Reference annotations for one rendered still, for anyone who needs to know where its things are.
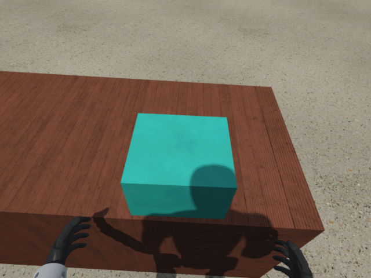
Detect pedestal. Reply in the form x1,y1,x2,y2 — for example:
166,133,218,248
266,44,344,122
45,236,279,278
0,71,325,278

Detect robot left forearm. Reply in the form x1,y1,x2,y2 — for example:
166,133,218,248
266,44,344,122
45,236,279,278
33,263,67,278

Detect carton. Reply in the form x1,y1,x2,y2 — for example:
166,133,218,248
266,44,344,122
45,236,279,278
121,113,237,219

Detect right robot hand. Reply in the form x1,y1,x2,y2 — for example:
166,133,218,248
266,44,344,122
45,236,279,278
272,240,313,278

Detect left robot hand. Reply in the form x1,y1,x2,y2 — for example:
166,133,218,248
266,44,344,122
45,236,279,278
44,216,92,265

